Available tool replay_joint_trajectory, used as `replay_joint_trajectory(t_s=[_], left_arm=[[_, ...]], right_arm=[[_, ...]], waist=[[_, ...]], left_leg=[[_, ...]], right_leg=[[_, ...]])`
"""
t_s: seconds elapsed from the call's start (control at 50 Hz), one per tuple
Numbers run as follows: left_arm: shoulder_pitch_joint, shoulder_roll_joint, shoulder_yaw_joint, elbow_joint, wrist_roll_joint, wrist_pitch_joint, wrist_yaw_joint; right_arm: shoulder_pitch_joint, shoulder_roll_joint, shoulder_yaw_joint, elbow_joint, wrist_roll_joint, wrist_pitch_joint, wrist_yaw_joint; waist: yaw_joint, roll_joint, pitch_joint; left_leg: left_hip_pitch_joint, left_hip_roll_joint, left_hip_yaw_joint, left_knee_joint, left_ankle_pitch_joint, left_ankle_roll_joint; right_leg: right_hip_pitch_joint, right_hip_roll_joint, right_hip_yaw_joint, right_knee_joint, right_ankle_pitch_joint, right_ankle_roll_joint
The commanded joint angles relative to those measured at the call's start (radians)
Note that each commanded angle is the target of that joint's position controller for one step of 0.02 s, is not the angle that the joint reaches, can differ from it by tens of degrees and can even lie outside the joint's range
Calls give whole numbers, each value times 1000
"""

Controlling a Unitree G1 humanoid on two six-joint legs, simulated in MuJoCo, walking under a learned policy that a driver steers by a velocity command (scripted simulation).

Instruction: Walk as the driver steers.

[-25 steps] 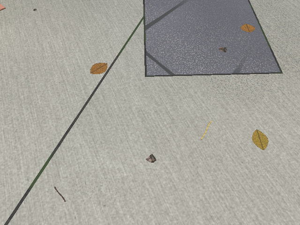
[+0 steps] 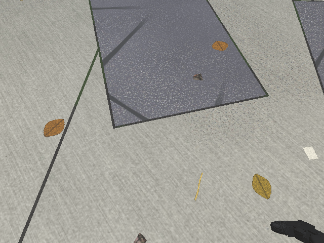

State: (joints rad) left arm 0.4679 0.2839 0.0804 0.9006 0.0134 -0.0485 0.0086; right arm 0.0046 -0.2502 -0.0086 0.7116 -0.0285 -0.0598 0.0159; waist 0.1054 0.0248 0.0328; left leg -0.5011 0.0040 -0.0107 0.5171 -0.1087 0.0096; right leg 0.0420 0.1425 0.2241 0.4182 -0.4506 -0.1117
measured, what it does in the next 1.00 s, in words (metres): walks ahead: right foot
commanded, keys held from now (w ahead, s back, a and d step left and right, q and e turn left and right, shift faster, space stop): w+e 0.18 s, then w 0.82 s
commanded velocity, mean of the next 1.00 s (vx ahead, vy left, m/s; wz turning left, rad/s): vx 0.50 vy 0.00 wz -0.24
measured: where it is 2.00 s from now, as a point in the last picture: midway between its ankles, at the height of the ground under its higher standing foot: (228, 123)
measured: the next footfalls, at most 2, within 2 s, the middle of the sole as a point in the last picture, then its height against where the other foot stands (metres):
right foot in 0.50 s outside the picture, level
left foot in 1.04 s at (196, 180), level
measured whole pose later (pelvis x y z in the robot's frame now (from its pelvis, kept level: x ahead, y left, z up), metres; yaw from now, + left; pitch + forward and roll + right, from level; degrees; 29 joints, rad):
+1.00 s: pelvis +0.51 -0.08 +0.01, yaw -12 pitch +1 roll -2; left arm 0.45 0.23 0.03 0.99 0.02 -0.08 0.00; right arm 0.06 -0.23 -0.02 0.78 -0.03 -0.03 0.04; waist 0.06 0.03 0.03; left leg -0.55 0.06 0.07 0.60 -0.08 0.06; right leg 0.13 0.08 -0.06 0.18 -0.33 -0.06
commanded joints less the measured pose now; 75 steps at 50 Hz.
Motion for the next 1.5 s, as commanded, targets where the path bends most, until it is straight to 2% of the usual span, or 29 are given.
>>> replay_joint_trajectory(t_s=[0.02, 0.04, 0.06, 0.08, 0.1, 0.14, 0.2, 0.34, 0.42, 0.46, 0.5, 0.52, 0.54, 0.56, 0.6, 0.66, 0.8, 0.94, 1.0, 1.04, 1.06, 1.08, 1.1, 1.12, 1.14, 1.18, 1.24, 1.36, 1.5], left_arm=[[-80, 76, 7, -116, -15, -34, -13], [56, 29, -1, -143, -39, -27, -12], [18, 115, 6, -101, 2, -6, -2], [-60, 118, 9, -106, 9, -1, -13], [-92, 97, 5, -114, 8, 3, -21], [-101, 78, 2, -120, 22, 25, -40], [-156, 56, -7, -152, 23, 43, -57], [-388, 8, -44, -226, 23, 26, -76], [-472, 21, -51, -254, 28, 19, -74], [-444, 35, -47, -246, 35, 11, -64], [-203, 66, -28, -159, 50, -9, -48], [-23, 141, -6, -122, 68, -15, -32], [-1, 253, 20, -117, 52, -7, -18], [-21, 225, 22, -120, 10, -1, -11], [-136, 112, -9, -109, 7, -12, -13], [-192, 51, -28, -98, 1, -31, -14], [-91, 75, -19, -24, -9, -45, -16], [6, 97, -18, 46, 4, -42, -6], [-22, 120, -14, 61, 9, -39, 2], [-49, 124, -15, 65, 8, -33, 2], [-38, 84, -29, 35, 2, -36, 2], [87, -14, -44, 28, -27, -37, -9], [-1, 81, -22, 34, 2, -32, -4], [-73, 81, -18, 13, -1, -36, -10], [-108, 61, -24, 8, -2, -40, -14], [-90, 32, -29, 19, 18, -16, -22], [-123, 8, -34, 12, 23, 6, -36], [-372, -6, -47, -66, 17, 8, -44], [-504, 10, -49, -116, 12, -4, -39]], right_arm=[[439, -258, -79, 15, -27, -30, -42], [368, -323, -95, 8, -34, -15, -38], [288, -214, -81, -10, -15, -2, -32], [228, -130, -60, -19, -6, -1, -29], [208, -101, -51, -10, -9, -2, -26], [234, -96, -47, 20, -2, -15, -28], [284, -105, -52, 49, 12, -45, -15], [343, -122, -56, 105, 12, -48, -1], [425, -157, -63, 153, 14, -33, -6], [437, -175, -65, 173, 14, -20, -9], [441, -163, -57, 183, 20, -8, -12], [425, -122, -42, 142, 21, -10, -10], [503, -25, -23, 98, 34, -11, 3], [410, -140, -55, 106, 12, -1, -9], [344, -105, -48, 93, 25, -13, -1], [399, -76, -46, 129, -3, 23, 12], [170, -57, -41, 64, -6, 36, 24], [-12, -61, -30, 0, 0, 24, 21], [51, -78, -39, 12, -1, 13, 12], [327, -116, -61, 104, -13, -3, -7], [509, -200, -84, 141, -35, -10, -19], [527, -301, -109, 152, -31, -5, -16], [433, -236, -99, 139, 9, 4, -8], [327, -171, -81, 123, 15, 3, -6], [280, -115, -67, 123, 11, -3, -2], [263, -70, -51, 146, 15, -15, -5], [327, -91, -55, 186, 20, -36, -6], [413, -92, -53, 234, 23, -36, -6], [480, -110, -56, 282, 10, -28, -20]], waist=[[-253, 72, -332], [-137, 330, -388], [-122, 121, -243], [-124, 20, -112], [-112, -2, -56], [-95, 71, -23], [-93, 76, -24], [-126, 67, 22], [-148, 69, 35], [-128, 78, 13], [-22, 35, -125], [51, -64, -256], [-5, -311, -349], [19, -151, -296], [-57, -85, -99], [-129, -107, -56], [-102, -76, 39], [-55, -82, 75], [-100, -92, 43], [-219, -59, -109], [-273, 40, -240], [-201, 289, -335], [-189, 103, -247], [-152, 47, -107], [-132, 3, -49], [-85, 43, -17], [-74, 38, -9], [-123, 32, 56], [-150, 48, 71]], left_leg=[[682, 278, -287, -79, -215, 93], [807, 474, -771, -232, -256, 211], [670, 431, -732, -241, -406, 203], [525, 374, -542, -258, -371, 179], [439, 324, -402, -282, -235, 158], [358, 263, -222, -314, -64, 130], [361, 264, -117, -345, 103, 149], [365, 205, 84, -387, 198, 142], [461, 250, 85, -352, 285, 135], [522, 262, 96, -255, 484, 127], [466, 209, 157, 54, 607, 95], [272, 169, 175, 338, 288, 72], [-90, -16, 164, 672, -429, 30], [-183, 13, 9, 756, -412, 43], [-169, 82, -10, 675, -263, 52], [-33, 102, 3, 581, -203, 23], [-172, 124, 32, 351, 19, -19], [-135, 72, 73, 105, 68, 32], [1, 16, 100, 43, -39, 82], [346, -29, 115, -37, -26, 129], [613, 185, -119, -48, -95, 180], [829, 436, -632, -194, -145, 317], [735, 383, -639, -246, -216, 288], [589, 354, -466, -257, -204, 261], [482, 308, -361, -294, -106, 236], [364, 232, -212, -336, 13, 189], [345, 213, -136, -375, 120, 204], [399, 169, -42, -418, 170, 192], [561, 223, -22, -344, 345, 177]], right_leg=[[-308, -101, -7, 600, 504, -2], [-598, 29, -96, 815, -129, 24], [-676, -81, -92, 889, -38, 15], [-665, -116, -109, 855, 64, 22], [-643, -145, -120, 814, 109, 31], [-603, -180, -138, 771, 133, 47], [-648, -191, -148, 746, 179, 58], [-634, -182, -220, 347, 396, 79], [-570, -173, -283, 196, 338, 46], [-500, -141, -309, 143, 252, 14], [-176, -93, -321, 45, 278, -31], [86, -295, -97, 31, 186, -81], [310, -574, 391, -83, 196, -207], [253, -540, 389, -103, 273, -199], [23, -440, 120, -138, 457, -140], [-148, -356, -28, -221, 516, -94], [-130, -323, -125, -317, 516, -112], [15, -354, -166, -270, 665, -84], [63, -364, -189, -146, 945, -57], [-8, -303, -246, 188, 1046, -22], [-214, -246, -284, 496, 712, -2], [-564, -33, -277, 836, -53, 36], [-651, -93, -133, 902, -36, 15], [-672, -145, -147, 877, 62, 11], [-643, -182, -159, 819, 126, 13], [-551, -221, -174, 732, 166, 35], [-566, -233, -206, 680, 209, 62], [-677, -253, -261, 380, 404, 105], [-621, -204, -288, 163, 388, 58]])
